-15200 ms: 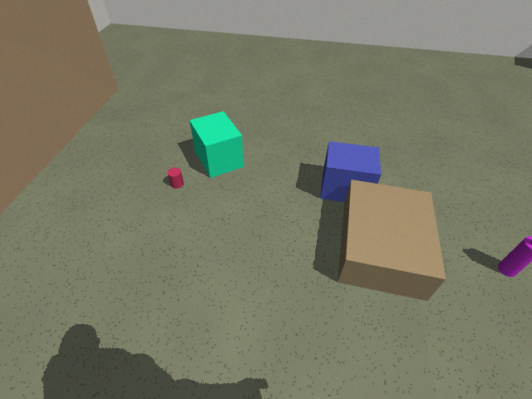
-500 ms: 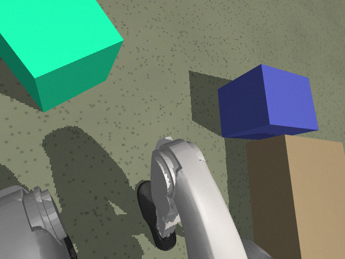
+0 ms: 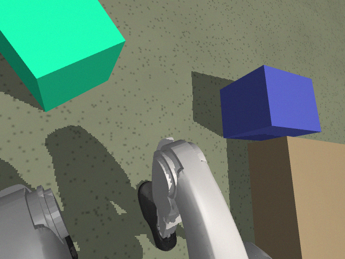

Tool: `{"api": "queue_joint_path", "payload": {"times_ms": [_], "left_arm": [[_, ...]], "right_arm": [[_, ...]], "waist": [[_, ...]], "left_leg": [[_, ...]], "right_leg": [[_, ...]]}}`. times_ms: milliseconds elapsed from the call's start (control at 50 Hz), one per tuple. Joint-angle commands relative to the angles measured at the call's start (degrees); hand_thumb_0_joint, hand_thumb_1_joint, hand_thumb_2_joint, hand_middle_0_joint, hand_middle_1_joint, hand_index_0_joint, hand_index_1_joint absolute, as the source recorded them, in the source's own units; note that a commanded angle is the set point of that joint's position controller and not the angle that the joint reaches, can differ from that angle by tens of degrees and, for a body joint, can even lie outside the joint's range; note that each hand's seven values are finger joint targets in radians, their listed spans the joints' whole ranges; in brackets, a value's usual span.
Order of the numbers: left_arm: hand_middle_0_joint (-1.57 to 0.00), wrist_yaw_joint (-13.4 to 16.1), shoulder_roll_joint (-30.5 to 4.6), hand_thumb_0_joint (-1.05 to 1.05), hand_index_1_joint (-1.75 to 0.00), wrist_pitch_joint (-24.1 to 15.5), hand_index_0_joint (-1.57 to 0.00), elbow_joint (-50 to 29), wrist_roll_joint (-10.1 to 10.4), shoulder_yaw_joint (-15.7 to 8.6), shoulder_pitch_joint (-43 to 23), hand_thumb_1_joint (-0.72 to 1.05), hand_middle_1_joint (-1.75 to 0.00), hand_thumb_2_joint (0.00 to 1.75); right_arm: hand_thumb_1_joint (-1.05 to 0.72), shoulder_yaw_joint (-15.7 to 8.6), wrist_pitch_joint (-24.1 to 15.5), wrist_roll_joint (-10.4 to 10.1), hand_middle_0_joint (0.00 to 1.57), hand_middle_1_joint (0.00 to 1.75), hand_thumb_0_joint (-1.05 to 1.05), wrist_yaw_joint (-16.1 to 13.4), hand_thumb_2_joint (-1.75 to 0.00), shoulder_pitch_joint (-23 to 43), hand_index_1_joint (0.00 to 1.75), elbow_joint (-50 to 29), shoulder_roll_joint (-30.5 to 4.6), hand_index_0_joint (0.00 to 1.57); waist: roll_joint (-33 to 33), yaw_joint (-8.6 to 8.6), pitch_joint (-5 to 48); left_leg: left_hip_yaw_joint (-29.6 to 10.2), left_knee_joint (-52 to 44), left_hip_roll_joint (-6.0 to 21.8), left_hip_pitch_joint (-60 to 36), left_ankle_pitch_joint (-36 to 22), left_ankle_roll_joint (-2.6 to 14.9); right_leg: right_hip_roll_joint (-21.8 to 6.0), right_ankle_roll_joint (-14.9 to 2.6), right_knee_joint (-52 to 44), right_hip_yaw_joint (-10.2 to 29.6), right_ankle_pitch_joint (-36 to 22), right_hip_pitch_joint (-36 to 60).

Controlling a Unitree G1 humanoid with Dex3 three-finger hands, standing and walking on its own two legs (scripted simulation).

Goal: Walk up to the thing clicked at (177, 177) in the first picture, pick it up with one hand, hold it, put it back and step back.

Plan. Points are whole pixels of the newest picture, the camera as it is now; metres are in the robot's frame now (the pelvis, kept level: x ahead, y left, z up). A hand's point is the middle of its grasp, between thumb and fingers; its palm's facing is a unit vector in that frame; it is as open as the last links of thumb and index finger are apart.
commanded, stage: settle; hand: left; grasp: from above
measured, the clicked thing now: out of the picture +0.46 +0.32 -0.25
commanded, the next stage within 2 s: lift in 0.70 s
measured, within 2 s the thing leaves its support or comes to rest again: leaves its support in 0.08 s
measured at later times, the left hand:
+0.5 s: hand out of the picture +0.43 +0.32 -0.13, palm faces -0.44 -0.12 -0.89, open 9.3 cm
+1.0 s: hand out of the picture +0.42 +0.32 -0.07, palm faces -0.43 -0.11 -0.89, open 9.2 cm
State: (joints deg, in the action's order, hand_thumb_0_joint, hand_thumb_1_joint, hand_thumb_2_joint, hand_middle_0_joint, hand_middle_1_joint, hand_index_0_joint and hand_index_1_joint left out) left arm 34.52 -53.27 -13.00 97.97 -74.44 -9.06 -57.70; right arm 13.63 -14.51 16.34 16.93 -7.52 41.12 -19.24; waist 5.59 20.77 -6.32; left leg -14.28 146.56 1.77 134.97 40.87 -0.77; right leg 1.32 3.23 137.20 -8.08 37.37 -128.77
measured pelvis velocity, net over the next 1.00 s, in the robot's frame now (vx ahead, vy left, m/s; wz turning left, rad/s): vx -0.01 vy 0.00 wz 0.12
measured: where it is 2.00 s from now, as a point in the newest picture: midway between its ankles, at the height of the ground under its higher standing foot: (119, 252)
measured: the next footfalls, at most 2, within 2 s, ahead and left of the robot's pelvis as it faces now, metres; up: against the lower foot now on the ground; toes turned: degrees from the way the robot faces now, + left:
none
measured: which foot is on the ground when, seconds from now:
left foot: down 0.00-1.00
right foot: down 0.00-1.00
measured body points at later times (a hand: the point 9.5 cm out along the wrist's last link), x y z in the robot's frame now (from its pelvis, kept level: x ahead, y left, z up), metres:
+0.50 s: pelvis +0.00 -0.01 +0.04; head +0.23 +0.08 +0.42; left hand +0.45 +0.32 -0.08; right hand +0.10 -0.27 -0.07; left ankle +0.06 +0.13 -0.26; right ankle +0.11 -0.12 -0.26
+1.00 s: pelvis -0.01 +0.00 +0.06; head +0.20 +0.07 +0.45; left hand +0.44 +0.32 -0.02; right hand +0.07 -0.27 -0.04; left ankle +0.06 +0.13 -0.26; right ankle +0.11 -0.12 -0.26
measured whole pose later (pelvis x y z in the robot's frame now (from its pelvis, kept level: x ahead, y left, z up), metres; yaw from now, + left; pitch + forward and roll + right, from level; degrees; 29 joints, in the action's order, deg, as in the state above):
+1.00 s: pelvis -0.01 +0.00 +0.06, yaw +7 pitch +34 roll -7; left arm 14.7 -37.7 -7.4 72.4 -67.6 -2.4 -50.7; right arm 1.6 -2.3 5.1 8.4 -11.9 41.8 -15.9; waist -1.6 12.7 5.7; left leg -6.3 131.4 1.4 128.5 37.3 0.2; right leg -1.2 2.2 127.1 -2.6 36.9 -124.3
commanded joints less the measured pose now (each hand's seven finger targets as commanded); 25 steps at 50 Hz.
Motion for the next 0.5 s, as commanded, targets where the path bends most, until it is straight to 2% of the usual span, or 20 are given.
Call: {"api": "queue_joint_path", "payload": {"times_ms": [0, 20, 40, 60, 80, 100, 120, 140, 160, 180, 220, 260, 280, 300, 340, 360, 400, 420, 480], "left_arm": [[-0.78, 2.1, -13.3, 0.0, -0.79, 0.7, -0.8, -12.8, 1.2, -1.6, -14.9, 0.38, -0.81, 0.77], [-0.8, 1.9, -12.5, 0.0, -0.79, 0.9, -0.82, -15.6, 1.5, -1.5, -15.0, 0.39, -0.81, 0.78], [-0.82, 1.7, -12.7, 0.0, -0.78, 1.3, -0.84, -16.9, 1.5, -2.4, -14.5, 0.41, -0.8, 0.78], [-0.83, 1.1, -11.9, 0.0, -0.79, 1.5, -0.85, -19.3, 2.3, -2.0, -14.8, 0.44, -0.8, 0.79], [-0.83, 0.5, -9.8, 0.0, -0.78, 1.9, -0.85, -22.5, 2.6, -1.0, -13.4, 0.43, -0.79, 0.79], [-0.84, -0.3, -6.6, 0.0, -0.78, 2.7, -0.86, -20.6, 3.3, 0.9, -11.0, 0.44, -0.79, 0.79], [-0.85, -0.5, -7.9, 0.0, -0.78, 2.9, -0.86, -22.5, 3.7, 0.4, -13.4, 0.45, -0.79, 0.78], [-0.85, -1.1, -7.1, 0.0, -0.77, 3.5, -0.86, -23.1, 3.8, 0.4, -12.9, 0.45, -0.79, 0.79], [-0.85, -1.6, -7.5, 0.0, -0.78, 4.0, -0.87, -25.4, 4.2, 0.2, -13.2, 0.46, -0.79, 0.79], [-0.88, -2.5, -6.4, 0.0, -0.76, 4.6, -0.9, -24.6, 4.0, 0.8, -12.5, 0.48, -0.77, 0.78], [-0.91, -3.9, -4.5, 0.0, -0.75, 5.3, -0.92, -25.7, 4.9, 1.6, -12.9, 0.51, -0.76, 0.79], [-0.94, -5.7, -3.0, 0.0, -0.78, 5.8, -0.95, -27.9, 5.8, 2.5, -12.9, 0.54, -0.78, 0.83], [-0.96, -6.9, -1.3, 0.0, -0.77, 6.2, -0.97, -25.3, 6.0, 3.7, -11.5, 0.55, -0.77, 0.83], [-0.97, -7.9, -2.4, 0.0, -0.77, 6.2, -0.98, -27.4, 6.0, 3.0, -12.3, 0.58, -0.78, 0.82], [-1.0, -9.6, -1.5, 0.0, -0.77, 6.3, -1.0, -29.0, 6.8, 3.8, -13.4, 0.6, -0.77, 0.85], [-0.99, -10.4, -0.3, 0.0, -0.78, 6.1, -1.0, -28.4, 7.1, 4.7, -14.4, 0.59, -0.78, 0.85], [-1.0, -11.5, -0.9, 0.0, -0.79, 5.7, -1.0, -28.3, 7.6, 4.1, -14.3, 0.59, -0.79, 0.86], [-1.01, -12.2, -1.5, 0.0, -0.78, 5.6, -1.02, -27.4, 7.4, 3.9, -12.6, 0.61, -0.78, 0.85], [-1.0, -13.7, -1.5, 0.0, -0.75, 4.4, -1.01, -28.4, 6.8, 4.3, -14.3, 0.6, -0.75, 0.82]], "right_arm": [[-0.92, -7.8, 0.0, -0.8, 0.2, 0.3, 0.0, -0.2, -0.91, -10.8, 0.3, 0.8, -17.4, 0.2], [-0.91, -8.5, 0.1, -1.1, 0.2, 0.3, 0.0, -0.2, -0.91, -10.3, 0.3, 0.6, -17.4, 0.2], [-0.91, -9.2, 0.3, -1.3, 0.2, 0.3, 0.0, -0.2, -0.91, -11.4, 0.3, 1.1, -17.3, 0.2], [-0.91, -9.7, 0.4, -1.8, 0.2, 0.3, 0.0, 0.0, -0.91, -10.6, 0.3, 0.7, -16.9, 0.2], [-0.91, -10.4, 0.5, -2.4, 0.2, 0.3, 0.0, 0.0, -0.91, -10.7, 0.3, 0.6, -16.5, 0.2], [-0.92, -10.8, 1.0, -3.1, 0.2, 0.3, 0.0, 0.2, -0.91, -10.5, 0.3, 1.6, -15.6, 0.2], [-0.92, -10.9, 1.3, -3.4, 0.2, 0.3, 0.0, 0.3, -0.91, -10.6, 0.3, 1.8, -15.6, 0.2], [-0.91, -11.6, 1.6, -3.9, 0.2, 0.3, 0.0, 0.4, -0.91, -11.8, 0.3, 1.8, -15.8, 0.2], [-0.91, -12.1, 2.2, -4.7, 0.2, 0.3, 0.0, 0.2, -0.91, -11.7, 0.3, 1.7, -15.6, 0.2], [-0.91, -12.6, 2.5, -4.9, 0.2, 0.3, 0.0, 0.1, -0.91, -12.1, 0.3, 1.9, -15.4, 0.2], [-0.91, -12.9, 3.3, -5.9, 0.2, 0.3, 0.0, -0.1, -0.91, -12.6, 0.3, 2.0, -14.7, 0.2], [-0.92, -13.5, 4.2, -6.8, 0.2, 0.3, 0.0, -0.6, -0.91, -12.6, 0.3, 2.0, -13.9, 0.2], [-0.92, -13.8, 4.6, -7.2, 0.2, 0.3, 0.0, -0.8, -0.91, -12.7, 0.3, 2.1, -13.5, 0.2], [-0.92, -13.9, 5.0, -7.3, 0.2, 0.3, 0.0, -1.0, -0.91, -13.3, 0.3, 2.0, -13.6, 0.2], [-0.92, -14.4, 6.0, -7.9, 0.2, 0.3, 0.0, -1.8, -0.91, -13.1, 0.3, 1.6, -13.2, 0.2], [-0.92, -14.5, 6.4, -8.1, 0.2, 0.3, 0.0, -2.1, -0.91, -13.4, 0.3, 1.7, -12.7, 0.2], [-0.92, -14.3, 7.2, -8.4, 0.2, 0.3, 0.0, -2.8, -0.91, -13.3, 0.3, 1.2, -12.5, 0.2], [-0.92, -14.4, 7.4, -8.5, 0.2, 0.3, 0.0, -3.2, -0.91, -13.2, 0.3, 0.9, -12.4, 0.2], [-0.92, -14.6, 8.4, -8.8, 0.2, 0.3, 0.0, -4.4, -0.91, -12.8, 0.3, 0.3, -11.9, 0.2]], "waist": [[-31.8, 0.48, 39.3], [-32.3, -0.62, 41.1], [-33.0, -0.45, 42.4], [-34.1, -1.41, 43.1], [-35.8, -2.55, 46.1], [-35.5, -3.11, 45.9], [-34.9, -2.79, 45.8], [-33.9, -2.92, 45.8], [-34.0, -4.16, 47.0], [-32.8, -3.83, 46.6], [-30.3, -4.15, 46.3], [-29.0, -5.02, 48.6], [-27.0, -4.73, 46.6], [-26.4, -4.65, 46.8], [-25.0, -5.21, 48.8], [-24.0, -4.35, 48.1], [-21.0, -4.81, 46.6], [-20.8, -5.26, 46.3], [-20.2, -5.39, 46.0]], "left_leg": [[7.7, -16.0, 0.0, -30.0, -12.1, 0.65], [8.0, -16.3, 0.0, -30.3, -12.2, 0.7], [8.4, -16.2, -0.2, -31.7, -13.9, 0.59], [8.4, -17.1, -0.3, -32.1, -13.5, 0.44], [8.5, -17.9, -0.3, -34.8, -15.7, 0.14], [8.6, -18.3, -0.3, -35.0, -15.0, 0.08], [8.6, -18.9, -0.3, -33.5, -13.8, 0.43], [8.7, -19.1, -0.5, -33.6, -13.9, 0.49], [9.0, -19.9, -0.6, -33.2, -13.6, 0.72], [9.6, -19.3, -0.7, -33.1, -14.1, 0.94], [10.0, -20.4, -1.0, -31.8, -13.5, 1.38], [10.5, -20.9, -1.0, -32.1, -13.8, 1.66], [10.6, -21.1, -1.2, -31.4, -13.3, 1.82], [10.8, -21.4, -1.4, -31.4, -14.5, 1.85], [11.2, -21.6, -1.3, -32.0, -14.5, 2.1], [11.3, -21.5, -1.3, -31.3, -14.0, 2.16], [11.5, -22.1, -1.6, -28.6, -12.5, 2.49], [11.6, -22.6, -1.7, -29.2, -12.1, 2.42], [11.7, -23.4, -1.9, -28.6, -9.7, 2.38]], "right_leg": [[2.3, -4.64, -10.9, -5.9, -13.9, 18.1], [2.3, -4.74, -11.5, -5.7, -13.8, 18.0], [2.1, -4.67, -11.3, -5.7, -15.4, 18.5], [1.9, -4.97, -11.0, -5.4, -14.6, 17.6], [1.8, -5.06, -11.2, -5.2, -16.2, 18.4], [1.9, -5.27, -11.2, -5.0, -15.4, 17.1], [1.9, -5.23, -11.8, -4.9, -14.6, 16.7], [1.6, -5.26, -11.9, -4.6, -14.8, 16.7], [1.5, -5.39, -12.5, -4.3, -14.4, 16.5], [1.4, -5.27, -13.1, -3.8, -14.9, 16.7], [1.3, -5.24, -14.3, -3.1, -14.3, 17.4], [1.4, -5.25, -15.4, -2.4, -14.6, 18.8], [1.4, -5.27, -15.8, -2.1, -14.0, 18.7], [1.1, -5.13, -16.2, -2.0, -14.8, 19.8], [1.1, -5.03, -17.3, -1.3, -15.0, 21.2], [1.1, -5.05, -17.7, -0.8, -14.6, 21.9], [1.0, -4.84, -18.8, -0.7, -13.1, 22.8], [0.9, -4.9, -19.0, -0.5, -12.5, 23.1], [0.7, -5.14, -20.0, 0.0, -9.3, 22.7]]}}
